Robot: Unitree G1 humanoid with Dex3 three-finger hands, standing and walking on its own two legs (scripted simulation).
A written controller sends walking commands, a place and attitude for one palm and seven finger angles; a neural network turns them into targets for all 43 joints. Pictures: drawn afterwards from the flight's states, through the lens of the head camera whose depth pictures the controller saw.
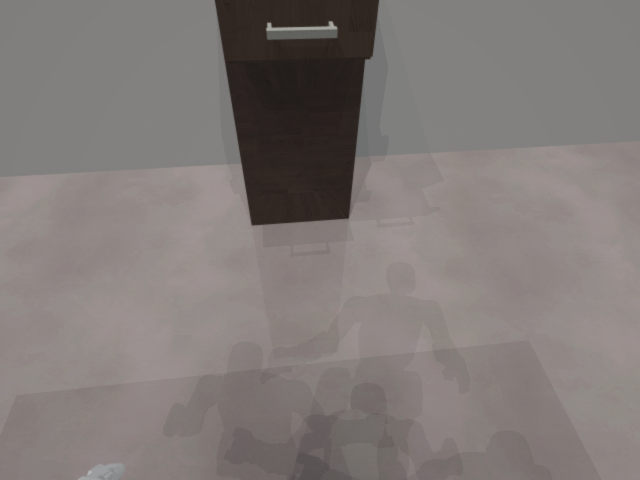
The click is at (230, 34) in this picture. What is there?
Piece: drawer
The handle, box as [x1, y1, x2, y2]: [266, 21, 337, 39]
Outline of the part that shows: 337,29 336,26 333,25 332,21 329,21 328,25 323,27 272,28 270,23 267,23 266,31 267,39 336,37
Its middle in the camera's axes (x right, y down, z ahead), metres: -0.05 -0.51 +0.94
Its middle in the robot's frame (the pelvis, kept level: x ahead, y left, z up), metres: +1.06 +0.10 +0.12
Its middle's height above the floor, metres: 0.89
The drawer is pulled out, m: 0.18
